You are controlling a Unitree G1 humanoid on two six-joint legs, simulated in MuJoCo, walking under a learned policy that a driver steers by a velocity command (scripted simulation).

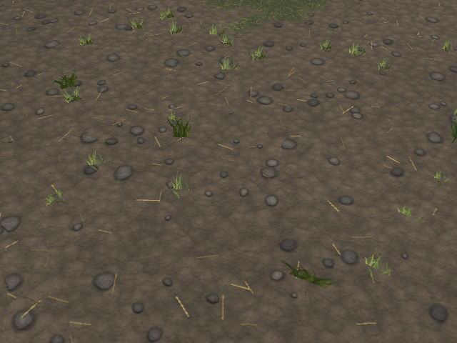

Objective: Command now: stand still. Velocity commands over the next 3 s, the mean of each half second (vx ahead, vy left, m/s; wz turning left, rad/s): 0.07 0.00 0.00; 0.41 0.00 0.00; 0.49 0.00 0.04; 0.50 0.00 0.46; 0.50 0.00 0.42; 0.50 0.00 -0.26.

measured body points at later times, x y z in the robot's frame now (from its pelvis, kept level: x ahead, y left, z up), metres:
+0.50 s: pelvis +0.03 +0.00 -0.01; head +0.02 -0.01 +0.44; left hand +0.01 +0.23 -0.16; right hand -0.03 -0.23 -0.17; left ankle -0.01 +0.10 -0.75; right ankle +0.01 -0.10 -0.73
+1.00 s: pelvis +0.24 -0.03 -0.02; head +0.28 -0.04 +0.43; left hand +0.11 +0.17 -0.15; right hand +0.43 -0.25 -0.14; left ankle +0.40 +0.05 -0.72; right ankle +0.06 -0.11 -0.75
